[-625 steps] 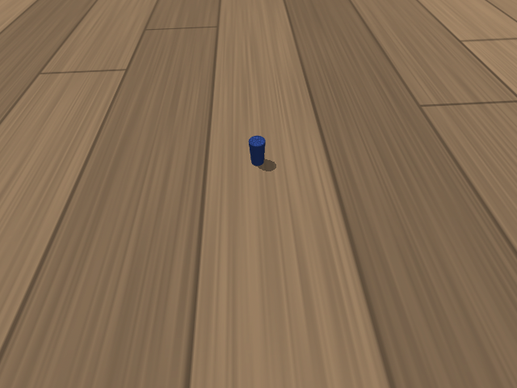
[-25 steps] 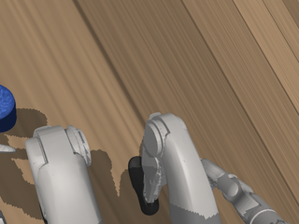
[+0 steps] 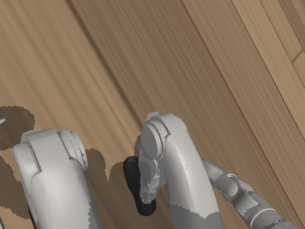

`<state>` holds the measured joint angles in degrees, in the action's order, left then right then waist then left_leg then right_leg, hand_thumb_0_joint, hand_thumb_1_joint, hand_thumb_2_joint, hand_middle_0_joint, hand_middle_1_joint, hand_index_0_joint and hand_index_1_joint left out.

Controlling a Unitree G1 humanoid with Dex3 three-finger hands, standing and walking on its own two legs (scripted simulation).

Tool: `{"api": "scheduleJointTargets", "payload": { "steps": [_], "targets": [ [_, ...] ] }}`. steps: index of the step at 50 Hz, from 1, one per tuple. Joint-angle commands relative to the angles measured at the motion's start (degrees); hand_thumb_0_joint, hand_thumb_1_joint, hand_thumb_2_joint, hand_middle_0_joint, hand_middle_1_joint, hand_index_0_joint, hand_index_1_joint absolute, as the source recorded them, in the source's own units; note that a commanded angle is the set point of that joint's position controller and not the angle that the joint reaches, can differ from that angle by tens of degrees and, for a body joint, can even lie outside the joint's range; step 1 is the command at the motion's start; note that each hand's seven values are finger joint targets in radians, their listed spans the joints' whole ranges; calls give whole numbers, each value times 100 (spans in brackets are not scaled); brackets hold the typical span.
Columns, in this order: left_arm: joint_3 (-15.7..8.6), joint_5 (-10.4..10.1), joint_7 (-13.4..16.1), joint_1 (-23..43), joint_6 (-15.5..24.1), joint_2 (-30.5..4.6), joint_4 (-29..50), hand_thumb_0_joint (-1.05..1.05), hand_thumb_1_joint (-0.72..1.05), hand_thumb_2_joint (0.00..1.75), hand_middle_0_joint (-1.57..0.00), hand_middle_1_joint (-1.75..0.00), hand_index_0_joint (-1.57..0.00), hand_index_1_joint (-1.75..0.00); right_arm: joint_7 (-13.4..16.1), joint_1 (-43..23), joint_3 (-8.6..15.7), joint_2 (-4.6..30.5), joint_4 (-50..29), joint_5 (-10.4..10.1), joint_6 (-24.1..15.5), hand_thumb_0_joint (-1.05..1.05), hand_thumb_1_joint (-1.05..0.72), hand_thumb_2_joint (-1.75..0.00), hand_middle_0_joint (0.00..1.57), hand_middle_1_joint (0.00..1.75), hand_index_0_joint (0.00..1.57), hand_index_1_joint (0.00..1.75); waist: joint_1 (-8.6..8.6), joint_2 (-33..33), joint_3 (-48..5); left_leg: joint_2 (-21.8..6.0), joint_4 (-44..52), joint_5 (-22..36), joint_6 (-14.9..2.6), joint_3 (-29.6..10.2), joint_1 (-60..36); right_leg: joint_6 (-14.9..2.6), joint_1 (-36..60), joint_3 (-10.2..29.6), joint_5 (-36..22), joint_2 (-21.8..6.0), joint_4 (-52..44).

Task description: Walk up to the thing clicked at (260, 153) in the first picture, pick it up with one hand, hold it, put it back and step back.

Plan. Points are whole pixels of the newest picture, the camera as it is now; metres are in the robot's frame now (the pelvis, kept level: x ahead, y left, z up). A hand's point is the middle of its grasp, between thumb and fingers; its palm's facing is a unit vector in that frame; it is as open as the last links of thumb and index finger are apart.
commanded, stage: close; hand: left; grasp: from the side
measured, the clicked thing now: out of the picture +0.40 +0.31 -0.20
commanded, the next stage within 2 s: settle in 0.42 s
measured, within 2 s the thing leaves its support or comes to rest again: leaves its support in 0.78 s
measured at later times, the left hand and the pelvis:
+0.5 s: hand out of the picture +0.39 +0.31 -0.16, palm faces +0.45 -0.90 +0.00, open 11.5 cm; pelvis +0.00 +0.00 +0.00, yaw -1 degrees
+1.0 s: hand out of the picture +0.38 +0.32 -0.12, palm faces +0.44 -0.90 -0.02, open 11.7 cm; pelvis +0.00 +0.00 +0.02, yaw +1 degrees
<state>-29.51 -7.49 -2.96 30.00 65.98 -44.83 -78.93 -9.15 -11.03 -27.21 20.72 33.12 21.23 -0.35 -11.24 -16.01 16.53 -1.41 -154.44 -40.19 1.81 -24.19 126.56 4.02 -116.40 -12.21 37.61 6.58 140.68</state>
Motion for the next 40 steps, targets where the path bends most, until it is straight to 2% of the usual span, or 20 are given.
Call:
{"api": "scheduleJointTargets", "payload": {
  "steps": [1, 2, 5, 7, 8, 11, 12, 13, 14, 17, 18, 25, 26, 28, 29, 31, 33, 36, 39, 40],
  "targets": [
    [-35, 21, 85, 966, 282, -777, 466, 0, 18, 53, -47, -43, -46, -45, 129, 91, 653, 2073, -189, -24, 54, 0, -87, -90, 20, 30, 20, 30, -591, 2854, -2955, -311, 1971, 515, 27, 714, -2050, -404, 1108, -873, -985, 108, -1002],
    [-59, 13, 108, 946, 298, -784, 472, 0, 18, 55, -48, -45, -47, -46, 127, 46, 653, 2069, -205, -20, 59, 0, -87, -90, 20, 30, 20, 30, -563, 2821, -2921, -318, 1963, 464, 20, 712, -2029, -404, 1082, -870, -950, 111, -1005],
    [-114, 47, 198, 1223, 359, -862, 505, 0, 29, 62, -55, -52, -53, -53, 131, 33, 619, 2068, -189, 12, 84, 0, -86, -89, 20, 30, 20, 30, -654, 2939, -2851, -340, 2020, 412, 38, 650, -2082, -403, 1053, -890, -907, 115, -995],
    [-190, 101, 242, 1262, 386, -1004, 561, 0, 33, 66, -60, -57, -59, -58, 140, 20, 616, 2051, -229, 10, 106, 0, -86, -89, 20, 30, 20, 30, -608, 2959, -2818, -364, 2031, 331, 25, 669, -2066, -402, 1043, -868, -841, 116, -1014],
    [-208, 124, 257, 1360, 398, -1042, 523, 0, 31, 70, -64, -62, -63, -63, 141, -9, 612, 2054, -254, 23, 116, 0, -87, -89, 20, 30, 20, 30, -675, 2968, -2785, -360, 2012, 232, 20, 682, -2020, -398, 1011, -876, -760, 119, -1041],
    [-246, 151, 287, 1415, 408, -1107, 591, 0, 30, 76, -70, -69, -69, -70, 157, 6, 596, 2009, -243, 41, 128, 0, -86, -89, 20, 30, 20, 30, -661, 3000, -2786, -364, 1983, 149, -10, 747, -1972, -396, 1034, -833, -721, 130, -1101],
    [-229, 165, 299, 1508, 416, -1131, 595, 0, 31, 78, -72, -72, -71, -73, 156, 7, 587, 2046, -262, 47, 125, 0, -87, -89, 20, 30, 20, 30, -720, 3024, -2786, -374, 2019, 101, 3, 707, -1980, -395, 1026, -871, -674, 133, -1092],
    [-280, 180, 317, 1433, 423, -1187, 636, 0, 30, 79, -74, -73, -72, -74, 152, -1, 602, 2046, -269, 45, 131, 0, -87, -89, 20, 30, 20, 30, -653, 3083, -2789, -387, 2057, 100, 9, 712, -2031, -404, 1001, -857, -671, 123, -1078],
    [-267, 221, 315, 1496, 411, -1274, 632, 0, 29, 81, -76, -76, -75, -77, 159, 19, 593, 2051, -275, 41, 143, 0, -87, -89, 20, 30, 20, 30, -678, 3146, -2756, -392, 2091, 41, 10, 694, -2019, -411, 976, -866, -626, 127, -1074],
    [-255, 263, 336, 1406, 405, -1155, 575, 0, 28, 87, -82, -83, -81, -84, 150, 11, 612, 2081, -291, 47, 175, 0, -87, -90, 20, 30, 20, 30, -698, 3121, -2773, -421, 2145, 114, 50, 611, -2166, -403, 946, -907, -696, 104, -1002],
    [-272, 270, 331, 1450, 401, -1235, 640, 0, 28, 88, -83, -85, -82, -86, 157, 36, 615, 2082, -282, 43, 179, 0, -87, -90, 20, 30, 20, 30, -677, 3175, -2837, -422, 2121, 160, 48, 633, -2183, -410, 943, -883, -738, 110, -997],
    [-166, 164, 366, 1459, 378, -939, 632, 0, 30, 104, -98, -103, -98, -105, 124, 77, 624, 2073, -255, 35, 169, 0, -87, -90, 20, 30, 20, 30, -727, 3058, -2911, -377, 2029, 392, 29, 659, -2157, -396, 1089, -885, -952, 115, -1048],
    [-209, 163, 370, 1317, 353, -977, 609, 0, 31, 106, -99, -105, -98, -106, 122, 99, 632, 2068, -266, 28, 164, 0, -87, -90, 20, 30, 20, 30, -664, 3048, -2959, -373, 2027, 389, 21, 687, -2166, -402, 1121, -872, -944, 118, -1061],
    [-150, 175, 359, 1422, 349, -919, 741, 0, 27, 116, -103, -114, -101, -117, 123, 106, 644, 2077, -261, 20, 182, 0, -90, -91, 20, 30, 20, 30, -699, 3089, -2964, -388, 2070, 438, 34, 652, -2219, -399, 1106, -885, -978, 101, -1054],
    [-209, 211, 360, 1436, 336, -1095, 819, 0, 26, 116, -104, -115, -102, -118, 126, 131, 648, 2077, -213, 15, 182, 0, -90, -91, 20, 30, 20, 30, -638, 3178, -2970, -384, 2068, 441, 30, 671, -2193, -408, 1104, -858, -977, 102, -1032],
    [-95, 229, 322, 1408, 295, -957, 1015, 0, 26, 118, -106, -118, -104, -121, 117, 148, 681, 2035, -212, 7, 194, 0, -90, -91, 20, 30, 20, 30, -628, 3243, -3109, -390, 2067, 554, 38, 716, -2317, -405, 1186, -825, -1067, 100, -1046],
    [-274, 228, 311, 1358, 258, -1171, 1289, 0, 25, 119, -107, -119, -106, -122, 122, 204, 722, 2037, -226, -3, 216, 0, -90, -91, 20, 30, 20, 30, -524, 3386, -3332, -380, 2077, 669, 50, 766, -2397, -431, 1270, -805, -1121, 103, -1033],
    [-134, 181, 291, 1254, 130, -848, 1590, 0, 22, 121, -111, -123, -109, -126, 94, 339, 795, 1963, -88, -41, 234, 0, -90, -91, 20, 30, 20, 30, -486, 3487, -3442, -383, 2141, 705, 73, 797, -2501, -446, 1209, -765, -1139, 82, -1036],
    [-314, 168, 326, 1303, -5, -1075, 2305, 0, 22, 121, -112, -124, -110, -127, 100, 428, 908, 1936, -101, -93, 259, 0, -90, -90, 20, 30, 20, 30, -323, 3789, -3757, -380, 2243, 772, 90, 854, -2691, -473, 1249, -700, -1171, 66, -1050],
    [-214, 184, 326, 1321, -71, -996, 2426, 0, 21, 121, -113, -126, -112, -129, 96, 446, 942, 1919, -64, -118, 282, 0, -90, -90, 20, 30, 20, 30, -345, 3890, -3732, -375, 2303, 701, 100, 871, -2690, -486, 1165, -689, -1104, 40, -1056]
  ]
}}
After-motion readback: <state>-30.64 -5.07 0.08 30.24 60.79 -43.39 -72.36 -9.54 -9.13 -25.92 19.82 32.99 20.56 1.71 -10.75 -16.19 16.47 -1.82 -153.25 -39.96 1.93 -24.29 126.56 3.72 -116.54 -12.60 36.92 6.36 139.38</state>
